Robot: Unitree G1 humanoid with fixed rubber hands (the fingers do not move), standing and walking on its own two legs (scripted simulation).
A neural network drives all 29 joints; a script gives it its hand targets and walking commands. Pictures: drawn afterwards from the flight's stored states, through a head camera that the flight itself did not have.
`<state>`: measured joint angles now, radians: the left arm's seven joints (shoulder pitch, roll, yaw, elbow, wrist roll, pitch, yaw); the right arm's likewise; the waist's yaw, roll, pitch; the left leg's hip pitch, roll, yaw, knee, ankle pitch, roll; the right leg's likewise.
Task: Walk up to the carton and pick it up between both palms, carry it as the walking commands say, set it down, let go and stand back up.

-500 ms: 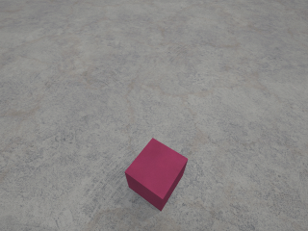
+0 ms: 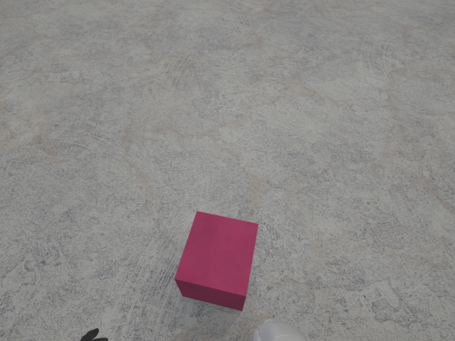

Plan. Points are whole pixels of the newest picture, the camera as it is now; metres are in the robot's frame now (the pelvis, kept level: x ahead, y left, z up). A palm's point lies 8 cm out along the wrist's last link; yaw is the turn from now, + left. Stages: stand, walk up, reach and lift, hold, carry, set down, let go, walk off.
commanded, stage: walk up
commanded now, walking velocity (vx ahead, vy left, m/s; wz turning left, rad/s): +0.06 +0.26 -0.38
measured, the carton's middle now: (219, 261) +0.46 +0.02 -0.65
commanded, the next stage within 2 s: none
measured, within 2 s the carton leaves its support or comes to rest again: neither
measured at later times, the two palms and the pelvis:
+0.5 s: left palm out of the picture +0.13 +0.35 -0.14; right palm out of the picture +0.02 -0.19 -0.10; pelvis +0.02 +0.09 +0.00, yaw -7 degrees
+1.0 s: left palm out of the picture +0.12 +0.25 -0.11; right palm out of the picture -0.03 -0.20 -0.14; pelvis +0.00 +0.04 +0.01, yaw -9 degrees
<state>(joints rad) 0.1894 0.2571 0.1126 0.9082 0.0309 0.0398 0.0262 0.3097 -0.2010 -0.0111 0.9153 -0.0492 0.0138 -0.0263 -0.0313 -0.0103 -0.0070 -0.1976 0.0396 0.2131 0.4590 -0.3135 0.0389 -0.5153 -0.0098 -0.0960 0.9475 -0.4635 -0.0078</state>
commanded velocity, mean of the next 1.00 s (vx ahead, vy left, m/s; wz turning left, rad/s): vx -0.03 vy -0.01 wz -0.19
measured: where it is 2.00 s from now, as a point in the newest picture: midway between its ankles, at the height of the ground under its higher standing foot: outside the picture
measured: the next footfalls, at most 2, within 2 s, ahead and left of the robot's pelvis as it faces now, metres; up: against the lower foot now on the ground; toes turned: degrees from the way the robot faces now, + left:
right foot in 0.08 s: +0.06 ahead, -0.05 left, +0.00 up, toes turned -9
left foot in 0.34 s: +0.10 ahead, +0.21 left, +0.00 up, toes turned +3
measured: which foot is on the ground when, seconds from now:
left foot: down 0.00-0.10, up 0.12-0.32, down 0.34-0.78, up 0.80-1.00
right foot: up 0.00-0.06, down 0.08-0.36, up 0.38-0.76, down 0.78-1.00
